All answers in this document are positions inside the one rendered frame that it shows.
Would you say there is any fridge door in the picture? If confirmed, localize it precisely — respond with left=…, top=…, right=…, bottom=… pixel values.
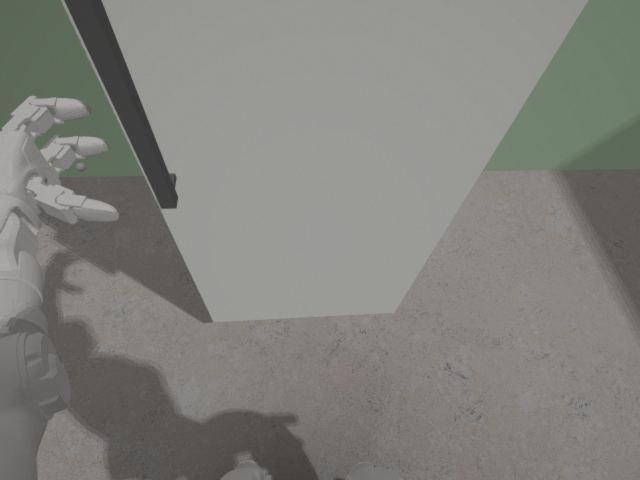
left=61, top=0, right=588, bottom=322

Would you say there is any robot shin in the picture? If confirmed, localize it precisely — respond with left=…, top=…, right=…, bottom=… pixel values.
left=237, top=461, right=261, bottom=470
left=349, top=462, right=373, bottom=476

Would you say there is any robot left hand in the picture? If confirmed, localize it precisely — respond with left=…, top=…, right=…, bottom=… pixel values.
left=0, top=96, right=119, bottom=225

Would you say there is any handle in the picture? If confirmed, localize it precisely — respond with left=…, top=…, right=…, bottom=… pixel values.
left=64, top=0, right=178, bottom=209

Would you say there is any robot right shin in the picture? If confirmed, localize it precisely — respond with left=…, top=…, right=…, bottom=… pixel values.
left=349, top=462, right=373, bottom=476

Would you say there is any robot left shin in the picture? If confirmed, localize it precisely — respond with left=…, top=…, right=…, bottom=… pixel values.
left=237, top=461, right=261, bottom=470

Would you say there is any robot left forearm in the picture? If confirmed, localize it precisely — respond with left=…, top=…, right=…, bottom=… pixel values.
left=0, top=194, right=48, bottom=338

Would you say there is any robot left upper arm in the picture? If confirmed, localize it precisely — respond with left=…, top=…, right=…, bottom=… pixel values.
left=0, top=331, right=71, bottom=480

